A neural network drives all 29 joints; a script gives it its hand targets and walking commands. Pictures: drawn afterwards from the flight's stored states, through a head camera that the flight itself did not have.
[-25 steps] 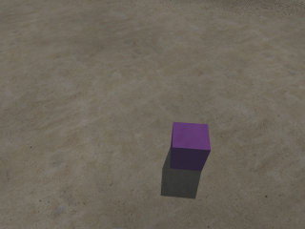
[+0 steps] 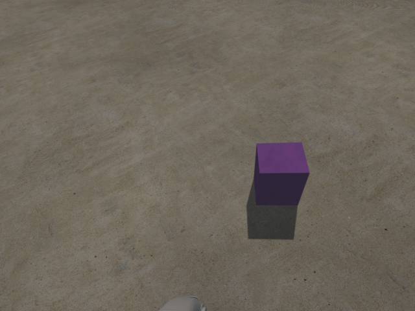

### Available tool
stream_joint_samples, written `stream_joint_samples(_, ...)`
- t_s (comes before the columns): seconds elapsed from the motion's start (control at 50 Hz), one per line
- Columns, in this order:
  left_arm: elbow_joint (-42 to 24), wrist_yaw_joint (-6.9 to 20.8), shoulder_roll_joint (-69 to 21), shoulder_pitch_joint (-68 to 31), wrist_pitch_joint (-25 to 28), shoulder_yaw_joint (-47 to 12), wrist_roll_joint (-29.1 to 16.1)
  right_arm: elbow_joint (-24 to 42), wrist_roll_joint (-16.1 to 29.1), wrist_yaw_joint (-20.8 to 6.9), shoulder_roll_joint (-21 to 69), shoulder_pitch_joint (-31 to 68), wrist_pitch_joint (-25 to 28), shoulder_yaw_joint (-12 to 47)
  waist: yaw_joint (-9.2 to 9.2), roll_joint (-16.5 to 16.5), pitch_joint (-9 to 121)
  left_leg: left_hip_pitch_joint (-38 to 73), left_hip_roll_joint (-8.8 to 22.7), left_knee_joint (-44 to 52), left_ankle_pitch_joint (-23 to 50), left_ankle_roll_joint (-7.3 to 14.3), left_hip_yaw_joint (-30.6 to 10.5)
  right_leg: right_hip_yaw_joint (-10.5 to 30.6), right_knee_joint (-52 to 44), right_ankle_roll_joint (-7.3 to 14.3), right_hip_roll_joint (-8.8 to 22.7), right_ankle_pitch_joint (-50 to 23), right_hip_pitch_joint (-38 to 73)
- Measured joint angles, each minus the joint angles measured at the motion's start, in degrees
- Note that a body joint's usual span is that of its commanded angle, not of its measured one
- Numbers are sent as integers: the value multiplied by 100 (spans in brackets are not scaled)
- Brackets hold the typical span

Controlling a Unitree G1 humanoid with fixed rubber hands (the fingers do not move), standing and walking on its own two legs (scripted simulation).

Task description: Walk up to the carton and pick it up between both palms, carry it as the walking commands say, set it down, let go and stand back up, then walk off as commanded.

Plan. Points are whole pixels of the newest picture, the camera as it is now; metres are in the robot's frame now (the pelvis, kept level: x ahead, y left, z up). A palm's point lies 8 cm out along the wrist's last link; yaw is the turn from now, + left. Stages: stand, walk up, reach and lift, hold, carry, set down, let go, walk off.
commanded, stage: walk off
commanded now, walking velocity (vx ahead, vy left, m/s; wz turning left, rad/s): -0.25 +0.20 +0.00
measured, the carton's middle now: (277, 175) +0.83 -0.27 -0.62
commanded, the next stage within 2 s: none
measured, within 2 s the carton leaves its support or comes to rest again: neither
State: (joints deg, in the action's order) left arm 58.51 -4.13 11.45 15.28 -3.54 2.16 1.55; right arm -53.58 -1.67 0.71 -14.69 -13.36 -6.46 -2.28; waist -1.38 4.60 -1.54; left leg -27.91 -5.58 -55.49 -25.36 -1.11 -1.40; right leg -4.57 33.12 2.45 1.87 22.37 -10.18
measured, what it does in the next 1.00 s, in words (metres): steps to the left: left foot, then right foot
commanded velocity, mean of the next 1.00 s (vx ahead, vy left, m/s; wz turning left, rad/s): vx -0.25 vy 0.20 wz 0.00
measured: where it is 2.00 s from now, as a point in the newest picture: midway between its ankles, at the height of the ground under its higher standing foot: outside the picture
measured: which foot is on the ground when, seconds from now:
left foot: up 0.00-0.34, down 0.36-0.72, up 0.74-1.00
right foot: down 0.00-0.34, up 0.36-0.70, down 0.72-1.00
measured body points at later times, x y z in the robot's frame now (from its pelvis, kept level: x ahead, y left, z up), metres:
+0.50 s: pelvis -0.11 +0.14 +0.00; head -0.08 +0.16 +0.45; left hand -0.07 +0.44 -0.15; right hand -0.04 -0.12 -0.13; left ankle -0.12 +0.25 -0.73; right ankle -0.15 -0.01 -0.63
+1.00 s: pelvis -0.21 +0.23 +0.01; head -0.17 +0.19 +0.46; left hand -0.14 +0.52 -0.10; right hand -0.17 -0.04 -0.16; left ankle -0.27 +0.43 -0.61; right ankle -0.23 +0.11 -0.73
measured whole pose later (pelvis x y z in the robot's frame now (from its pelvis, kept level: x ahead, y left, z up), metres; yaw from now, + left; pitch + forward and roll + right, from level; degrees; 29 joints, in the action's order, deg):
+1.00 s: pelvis -0.21 +0.23 +0.01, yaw +0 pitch +1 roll +5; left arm 54.8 -3.8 14.3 11.5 -2.1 3.0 1.2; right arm -54.5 -1.2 -0.7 -17.0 -13.9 -6.7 -4.4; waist -0.4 1.3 -3.5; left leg -27.6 -3.1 -70.8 -24.3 -7.4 -6.5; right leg -2.4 30.5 -1.9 9.0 17.8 -13.5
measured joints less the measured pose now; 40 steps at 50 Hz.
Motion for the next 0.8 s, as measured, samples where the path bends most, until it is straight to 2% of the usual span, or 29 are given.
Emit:
stream_joint_samples(0.04, 10, 21, 27, 68, -11, 15, -14, -48, 4, -95, -47, -39, -18, -85, 16, -28, -51, -270, -124, -1227, 7, -130, -341, 52, -105, -100, 151, -131, -16)
stream_joint_samples(0.08, -29, 39, 101, 56, -2, 47, -47, -77, -5, -162, -110, -67, -5, -161, 17, -107, -91, -362, -118, -1996, 61, -280, -516, 119, -163, -177, 313, -262, -82)
stream_joint_samples(0.12, -90, 42, 174, -7, 26, 78, -57, -104, 3, -171, -178, -80, -17, -219, 14, -189, -115, -301, -26, -2312, 86, -428, -591, 171, -195, -255, 471, -369, -155)
stream_joint_samples(0.16, -155, 29, 247, -91, 63, 99, -38, -99, 29, -153, -226, -51, -44, -250, 17, -256, -126, -142, 113, -2138, 158, -557, -594, 200, -226, -345, 607, -473, -245)
stream_joint_samples(0.2, -209, 25, 322, -172, 106, 116, -24, -75, 56, -149, -245, 13, -57, -250, 11, -334, -139, 111, 279, -1524, 209, -642, -494, 228, -252, -446, 724, -577, -338)
stream_joint_samples(0.26, -254, 40, 441, -275, 140, 143, 15, 4, 112, -169, -220, 123, -31, -211, -30, -446, -150, 620, 597, -47, 124, -679, -176, 252, -280, -593, 818, -739, -499)
stream_joint_samples(0.3, -269, 56, 521, -348, 97, 177, 55, 52, 133, -191, -205, 170, 3, -179, -86, -512, -144, 1024, 730, 1056, 147, -600, 34, 271, -250, -704, 849, -827, -635)
stream_joint_samples(0.34, -293, 65, 596, -369, 63, 215, 60, 80, 109, -198, -200, 170, 56, -160, -125, -572, -120, 1476, 769, 2225, 525, -463, 232, 314, -78, -820, 876, -852, -852)
stream_joint_samples(0.36, -303, 75, 627, -356, 54, 226, 69, 84, 77, -209, -204, 153, 92, -160, -110, -585, -102, 1577, 765, 2566, 684, -375, 264, 337, 171, -812, 880, -672, -1035)
stream_joint_samples(0.38, -292, 74, 682, -357, 23, 247, 69, 63, 44, -223, -130, 172, 108, -140, -112, -704, -158, 1485, 703, 2432, 681, -244, 317, 496, 615, -694, 849, -67, -1237)
stream_joint_samples(0.42, -249, 25, 698, -310, -111, 269, -28, 129, -13, -214, -14, 146, 133, -49, -45, -743, -179, 1310, 737, 2161, 596, -34, 352, 916, 2011, -472, 364, 949, -1670)
stream_joint_samples(0.46, -232, 16, 653, -316, -190, 269, -107, 192, -28, -152, 59, 85, 131, 20, 45, -706, -152, 1244, 758, 2192, 668, 63, 344, 1068, 3201, -327, -105, 1102, -1927)
stream_joint_samples(0.52, -200, 37, 591, -340, -152, 269, -83, 275, 2, -52, 131, 112, 85, 70, 98, -669, -140, 1228, 696, 2367, 865, 185, 406, 803, 4047, -299, -434, 883, -1915)
stream_joint_samples(0.6, -170, 32, 433, -338, -147, 221, -95, 371, 26, 58, 146, 242, 127, 96, 150, -490, -101, 1147, 565, 2495, 1052, 358, 507, 163, 3262, -280, -437, 951, -1285)
stream_joint_samples(0.66, -195, 2, 248, -386, -130, 135, -163, 356, 9, 98, 121, 301, 131, 132, 153, -290, -110, 1042, 428, 2573, 1202, 469, 618, -65, 1923, -178, -350, 1019, -689)
stream_joint_samples(0.7, -185, -4, 138, -385, -79, 76, -189, 283, 19, 95, 108, 273, 129, 149, 133, -184, -96, 960, 309, 2602, 1294, 532, 716, -72, 772, -118, -275, 601, -250)
stream_joint_samples(0.72, -204, 0, 109, -325, -41, 42, -167, 249, 45, 93, 110, 209, 123, 154, 92, -197, -45, 872, 224, 2539, 1298, 519, 796, -2, 17, -76, -184, 169, 0)
stream_joint_samples(0.74, -190, -2, 54, -270, -3, 22, -121, 198, 59, 87, 86, 151, 119, 142, 59, -125, -22, 720, 208, 2253, 1051, 418, 778, 32, -284, 66, -163, 149, 83)
stream_joint_samples(0.76, -160, -8, -20, -235, 3, -5, -87, 124, 34, 79, 58, 100, 107, 107, 90, 4, -55, 538, 201, 1687, 551, 264, 601, -8, -221, 94, -175, 119, 61)
stream_joint_samples(0.8, -152, -13, -59, -155, 12, -22, -34, 10, -2, 14, 43, -7, 42, 52, 78, 29, -94, 139, -12, 281, -24, 61, 128, 13, -134, 18, -50, 23, 21)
